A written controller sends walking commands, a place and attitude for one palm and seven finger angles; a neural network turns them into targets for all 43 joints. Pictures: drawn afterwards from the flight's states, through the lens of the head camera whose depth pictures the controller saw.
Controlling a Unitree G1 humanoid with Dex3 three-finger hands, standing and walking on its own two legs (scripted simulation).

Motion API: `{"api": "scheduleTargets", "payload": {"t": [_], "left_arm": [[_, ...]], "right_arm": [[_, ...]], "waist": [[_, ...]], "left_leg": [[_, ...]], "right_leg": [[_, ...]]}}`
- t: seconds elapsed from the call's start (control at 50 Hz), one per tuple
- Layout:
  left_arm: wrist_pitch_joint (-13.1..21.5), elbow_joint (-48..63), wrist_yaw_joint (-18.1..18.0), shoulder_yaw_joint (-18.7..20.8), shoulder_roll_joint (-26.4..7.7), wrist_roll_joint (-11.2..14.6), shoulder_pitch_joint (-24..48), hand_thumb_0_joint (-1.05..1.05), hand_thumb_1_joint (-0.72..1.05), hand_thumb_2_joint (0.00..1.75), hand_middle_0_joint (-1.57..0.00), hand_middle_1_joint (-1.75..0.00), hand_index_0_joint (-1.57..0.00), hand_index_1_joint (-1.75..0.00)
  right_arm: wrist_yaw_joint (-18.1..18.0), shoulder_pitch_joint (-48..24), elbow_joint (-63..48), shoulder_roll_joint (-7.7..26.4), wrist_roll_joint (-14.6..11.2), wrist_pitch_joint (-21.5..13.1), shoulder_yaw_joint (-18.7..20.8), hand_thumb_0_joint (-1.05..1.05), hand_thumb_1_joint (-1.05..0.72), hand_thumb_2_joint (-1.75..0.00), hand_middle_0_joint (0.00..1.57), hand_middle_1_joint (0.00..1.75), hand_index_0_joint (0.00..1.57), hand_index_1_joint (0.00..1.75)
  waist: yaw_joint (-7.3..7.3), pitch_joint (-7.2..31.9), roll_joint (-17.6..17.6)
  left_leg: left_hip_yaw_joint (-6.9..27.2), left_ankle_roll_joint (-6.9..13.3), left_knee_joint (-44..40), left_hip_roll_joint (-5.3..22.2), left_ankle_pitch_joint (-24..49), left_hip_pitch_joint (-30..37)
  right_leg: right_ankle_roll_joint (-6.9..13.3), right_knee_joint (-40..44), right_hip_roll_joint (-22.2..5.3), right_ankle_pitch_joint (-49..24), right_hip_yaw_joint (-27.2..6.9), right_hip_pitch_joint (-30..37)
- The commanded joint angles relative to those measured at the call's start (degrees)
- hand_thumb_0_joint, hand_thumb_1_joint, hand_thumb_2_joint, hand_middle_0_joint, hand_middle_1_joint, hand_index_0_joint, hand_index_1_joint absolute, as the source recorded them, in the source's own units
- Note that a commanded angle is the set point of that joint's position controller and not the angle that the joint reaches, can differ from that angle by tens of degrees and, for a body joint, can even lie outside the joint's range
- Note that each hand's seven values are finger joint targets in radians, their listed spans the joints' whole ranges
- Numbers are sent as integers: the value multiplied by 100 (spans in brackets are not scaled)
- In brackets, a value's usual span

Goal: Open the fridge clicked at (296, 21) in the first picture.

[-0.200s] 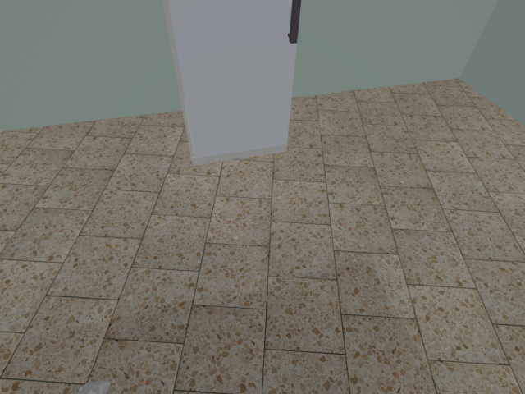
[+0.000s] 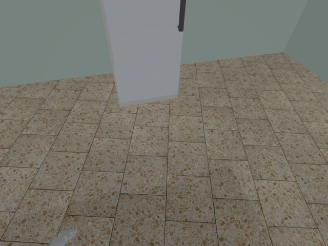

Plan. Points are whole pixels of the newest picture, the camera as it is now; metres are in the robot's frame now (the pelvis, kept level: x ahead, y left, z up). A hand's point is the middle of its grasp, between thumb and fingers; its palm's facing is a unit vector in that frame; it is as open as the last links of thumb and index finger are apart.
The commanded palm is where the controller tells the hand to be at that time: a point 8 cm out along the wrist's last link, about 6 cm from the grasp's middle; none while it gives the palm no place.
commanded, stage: stand and wait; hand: right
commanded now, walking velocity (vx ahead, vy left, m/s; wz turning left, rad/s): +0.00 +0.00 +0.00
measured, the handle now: out of the picture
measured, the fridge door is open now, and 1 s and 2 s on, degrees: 0 0 0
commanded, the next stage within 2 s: look at it before walking up in 0.62 s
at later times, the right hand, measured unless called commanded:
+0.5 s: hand out of the picture +0.05 -0.25 -0.15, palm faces -0.03 +0.94 -0.33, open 7.4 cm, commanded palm none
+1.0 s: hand out of the picture +0.06 -0.24 -0.15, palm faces -0.04 +0.94 -0.33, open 7.4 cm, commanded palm none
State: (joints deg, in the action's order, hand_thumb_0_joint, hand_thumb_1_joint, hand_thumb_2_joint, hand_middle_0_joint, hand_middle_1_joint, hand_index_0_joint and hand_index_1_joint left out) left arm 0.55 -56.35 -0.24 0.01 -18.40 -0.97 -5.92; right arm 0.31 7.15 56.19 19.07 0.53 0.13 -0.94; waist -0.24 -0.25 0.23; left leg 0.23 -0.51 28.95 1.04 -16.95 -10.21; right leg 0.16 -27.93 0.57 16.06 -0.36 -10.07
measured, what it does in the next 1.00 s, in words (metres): stands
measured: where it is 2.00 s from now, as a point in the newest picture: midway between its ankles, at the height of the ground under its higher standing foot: outside the picture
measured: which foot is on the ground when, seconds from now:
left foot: down 0.00-1.00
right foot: down 0.00-1.00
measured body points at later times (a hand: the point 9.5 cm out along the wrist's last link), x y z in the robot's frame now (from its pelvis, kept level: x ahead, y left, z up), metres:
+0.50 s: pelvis -0.02 +0.00 +0.01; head -0.02 +0.00 +0.46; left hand +0.06 +0.30 -0.13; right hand +0.05 -0.29 -0.13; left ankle -0.01 +0.12 -0.74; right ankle -0.01 -0.12 -0.74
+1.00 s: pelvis -0.02 +0.00 +0.01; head -0.01 +0.00 +0.46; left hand +0.06 +0.30 -0.13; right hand +0.06 -0.29 -0.13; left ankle -0.01 +0.12 -0.74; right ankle -0.01 -0.12 -0.74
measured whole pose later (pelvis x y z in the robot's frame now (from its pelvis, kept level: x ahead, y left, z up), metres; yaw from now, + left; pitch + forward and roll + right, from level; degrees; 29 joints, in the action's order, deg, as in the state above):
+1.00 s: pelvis -0.02 +0.00 +0.01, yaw +1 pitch -2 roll +0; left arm 0.5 -63.6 0.1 0.1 -19.0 -0.5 -7.1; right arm 0.4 8.1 62.0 19.6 0.6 -0.4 -0.7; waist 0.0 -1.9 0.5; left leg 0.5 -0.2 23.1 0.3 -12.2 -9.0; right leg -0.3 -22.4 -0.2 11.7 -0.1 -8.8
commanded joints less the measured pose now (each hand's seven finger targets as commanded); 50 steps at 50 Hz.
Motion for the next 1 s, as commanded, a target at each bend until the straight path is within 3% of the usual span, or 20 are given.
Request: {"api": "scheduleTargets", "payload": {"t": [0.0,0.6,0.98], "left_arm": [[152,340,-78,283,-1216,0,245,0,90,90,-20,-30,-20,-30],[135,-293,-42,212,-1286,40,114,0,90,90,-20,-30,-20,-30],[139,-337,-36,219,-1268,51,160,0,90,90,-20,-30,-20,-30]], "right_arm": [[-107,-248,-333,1216,14,-128,327,0,-90,-90,20,30,20,30],[-79,-140,221,1239,10,-133,281,0,-90,-90,20,30,20,30],[-89,-109,224,1220,14,-163,274,0,-90,-90,20,30,20,30]], "waist": [[26,365,37],[6,32,41],[6,211,-9]], "left_leg": [[411,259,-524,563,1404,77],[583,235,-1061,573,501,0],[588,234,-1053,591,1007,87]], "right_leg": [[213,483,-650,-1601,-470,115],[153,959,-692,-759,-584,-5],[138,909,-723,-1136,-542,227]]}}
